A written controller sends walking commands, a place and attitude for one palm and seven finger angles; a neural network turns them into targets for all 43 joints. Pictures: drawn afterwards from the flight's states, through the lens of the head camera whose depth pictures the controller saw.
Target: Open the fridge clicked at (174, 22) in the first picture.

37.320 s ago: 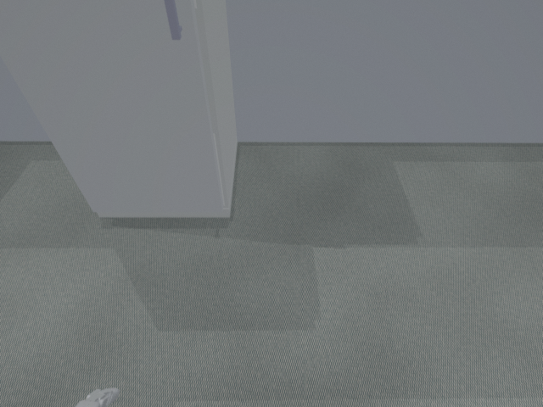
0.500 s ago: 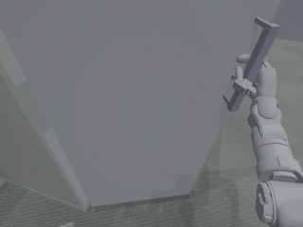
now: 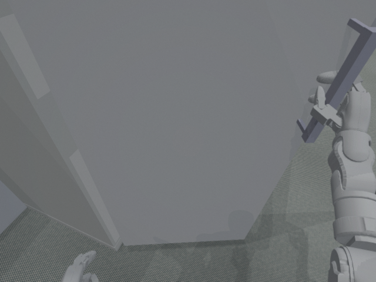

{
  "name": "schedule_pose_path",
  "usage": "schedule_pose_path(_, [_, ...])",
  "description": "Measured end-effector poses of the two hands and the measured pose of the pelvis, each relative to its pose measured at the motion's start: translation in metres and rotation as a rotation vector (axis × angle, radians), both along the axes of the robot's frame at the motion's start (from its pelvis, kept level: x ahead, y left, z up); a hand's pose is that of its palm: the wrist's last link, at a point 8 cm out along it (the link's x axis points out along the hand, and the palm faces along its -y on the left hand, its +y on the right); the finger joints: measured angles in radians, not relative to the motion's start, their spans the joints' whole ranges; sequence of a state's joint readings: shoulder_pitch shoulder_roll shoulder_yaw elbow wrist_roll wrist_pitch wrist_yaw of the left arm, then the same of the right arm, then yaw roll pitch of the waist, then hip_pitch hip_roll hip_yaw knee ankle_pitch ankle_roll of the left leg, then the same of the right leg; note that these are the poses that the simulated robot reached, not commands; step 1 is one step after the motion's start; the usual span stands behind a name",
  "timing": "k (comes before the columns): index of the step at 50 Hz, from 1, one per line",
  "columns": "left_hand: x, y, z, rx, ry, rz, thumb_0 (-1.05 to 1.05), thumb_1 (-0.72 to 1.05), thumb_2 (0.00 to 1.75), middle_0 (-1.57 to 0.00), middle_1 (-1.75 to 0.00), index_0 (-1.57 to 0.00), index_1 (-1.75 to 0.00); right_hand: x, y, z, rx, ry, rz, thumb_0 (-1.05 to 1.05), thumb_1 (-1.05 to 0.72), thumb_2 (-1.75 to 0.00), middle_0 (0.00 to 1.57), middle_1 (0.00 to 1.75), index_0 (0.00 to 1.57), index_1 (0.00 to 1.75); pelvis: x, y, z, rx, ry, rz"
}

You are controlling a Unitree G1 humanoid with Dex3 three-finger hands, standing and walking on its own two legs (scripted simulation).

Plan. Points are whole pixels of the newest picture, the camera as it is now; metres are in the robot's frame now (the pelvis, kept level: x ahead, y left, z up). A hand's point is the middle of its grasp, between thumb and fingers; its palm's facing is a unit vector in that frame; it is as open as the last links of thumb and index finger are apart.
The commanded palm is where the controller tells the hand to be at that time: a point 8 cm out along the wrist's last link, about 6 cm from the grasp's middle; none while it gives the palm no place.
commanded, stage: stop walking and hold the door back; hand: right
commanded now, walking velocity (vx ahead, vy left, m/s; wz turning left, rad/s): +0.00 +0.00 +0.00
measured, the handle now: (328, 89) +0.45 -0.22 +0.23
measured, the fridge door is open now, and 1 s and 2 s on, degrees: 64 64 64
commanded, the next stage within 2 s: loosen the grip on the handle in 0.40 s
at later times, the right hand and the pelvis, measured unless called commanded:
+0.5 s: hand (317, 110) +0.41 -0.20 +0.20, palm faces +0.20 +0.97 -0.15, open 5.3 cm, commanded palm +0.38 -0.26 +0.21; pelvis +0.00 -0.02 +0.00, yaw +0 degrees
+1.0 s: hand (333, 110) +0.42 -0.23 +0.20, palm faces +0.25 +0.96 -0.15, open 13.8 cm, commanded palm +0.37 -0.27 +0.21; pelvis +0.02 +0.02 -0.01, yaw +0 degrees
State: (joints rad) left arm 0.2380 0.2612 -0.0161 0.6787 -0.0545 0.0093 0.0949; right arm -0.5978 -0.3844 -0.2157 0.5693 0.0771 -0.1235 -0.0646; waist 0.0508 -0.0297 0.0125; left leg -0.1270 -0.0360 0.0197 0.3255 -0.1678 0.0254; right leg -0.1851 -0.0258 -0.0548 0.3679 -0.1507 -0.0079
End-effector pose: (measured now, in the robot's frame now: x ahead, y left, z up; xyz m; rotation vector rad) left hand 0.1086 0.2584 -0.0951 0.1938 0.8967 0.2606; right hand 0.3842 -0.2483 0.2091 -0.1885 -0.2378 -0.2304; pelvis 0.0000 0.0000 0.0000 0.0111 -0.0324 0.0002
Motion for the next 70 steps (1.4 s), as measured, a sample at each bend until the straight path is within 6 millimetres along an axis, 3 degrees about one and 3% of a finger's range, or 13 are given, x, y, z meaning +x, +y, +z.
schedule_pose_path(14, [0.003,-0.034,-0.004,-0.014,0.032,-0.044,0.01,0.90,0.90,-0.21,-0.30,-0.21,-0.30,-0.002,-0.003,-0.004,-0.004,-0.042,0.044,-0.16,-0.71,-0.80,0.45,1.40,0.38,1.40,-0.002,-0.017,0.000,0.001,0.022,0.005])
schedule_pose_path(26, [0.011,-0.040,-0.003,-0.011,0.025,-0.067,0.01,0.90,0.90,-0.21,-0.30,-0.21,-0.30,0.002,-0.005,-0.001,-0.039,-0.044,0.061,-0.17,-0.69,-0.80,0.45,1.40,0.39,1.40,-0.001,-0.020,-0.001,0.002,0.027,0.006])
schedule_pose_path(28, [0.013,-0.038,0.000,-0.007,-0.003,-0.090,0.01,0.90,0.90,-0.21,-0.30,-0.21,-0.30,0.010,-0.010,0.002,-0.070,-0.017,0.092,-0.17,-0.62,-0.80,0.45,1.40,0.39,1.40,-0.005,-0.016,-0.003,-0.007,0.045,-0.001])
schedule_pose_path(30, [0.013,-0.033,0.006,-0.003,-0.040,-0.090,0.01,0.90,0.90,-0.21,-0.30,-0.21,-0.30,0.015,-0.013,0.002,0.015,0.010,0.100,-0.16,-0.56,-0.79,0.45,1.40,0.40,1.40,-0.006,-0.013,-0.004,-0.013,0.054,-0.010])
schedule_pose_path(32, [0.013,-0.027,0.011,0.002,-0.091,-0.082,0.01,0.90,0.90,-0.21,-0.30,-0.21,-0.30,0.011,-0.016,0.003,0.087,0.007,0.089,-0.13,-0.51,-0.76,0.45,1.40,0.41,1.39,-0.004,-0.011,-0.004,-0.015,0.046,0.000])
schedule_pose_path(36, [0.012,-0.014,0.010,-0.002,-0.161,-0.064,0.01,0.90,0.90,-0.21,-0.30,-0.21,-0.30,0.006,-0.012,0.003,0.052,0.012,0.030,-0.07,-0.30,-0.65,0.45,1.40,0.32,1.33,0.000,-0.009,-0.006,-0.014,0.024,0.008])
schedule_pose_path(43, [0.001,0.004,-0.002,0.010,-0.064,-0.072,0.01,0.90,0.90,-0.21,-0.30,-0.21,-0.30,-0.002,-0.013,-0.003,-0.007,-0.083,0.013,-0.02,0.21,-0.38,0.43,1.37,0.28,1.29,0.005,0.006,-0.010,-0.019,0.033,0.006])
schedule_pose_path(48, [0.002,0.014,-0.007,0.015,-0.015,-0.057,0.01,0.90,0.90,-0.21,-0.30,-0.21,-0.30,-0.001,-0.025,-0.004,-0.025,-0.060,0.015,-0.01,0.42,-0.27,0.38,1.31,0.30,1.27,0.012,0.014,-0.010,-0.016,0.050,0.006])
schedule_pose_path(53, [0.017,0.018,-0.010,0.008,-0.023,-0.054,0.01,0.90,0.90,-0.20,-0.30,-0.21,-0.30,-0.005,-0.040,0.002,0.013,-0.056,-0.003,-0.01,0.51,-0.23,0.32,1.24,0.29,1.22,0.021,0.016,-0.010,-0.016,0.069,0.001])
schedule_pose_path(61, [0.056,0.007,-0.008,-0.009,-0.090,-0.095,0.01,0.90,0.90,-0.20,-0.30,-0.21,-0.30,-0.017,-0.038,0.005,-0.008,-0.050,0.032,-0.01,0.55,-0.21,0.27,1.17,0.26,1.17,0.028,0.014,-0.012,-0.017,0.079,-0.012])
schedule_pose_path(70, [0.074,-0.007,0.002,0.000,-0.140,-0.118,0.01,0.90,0.90,-0.21,-0.30,-0.21,-0.30,-0.027,-0.090,0.017,-0.002,-0.036,-0.060,-0.01,0.55,-0.20,0.25,1.15,0.25,1.15,0.028,0.011,-0.013,-0.011,0.082,-0.022])
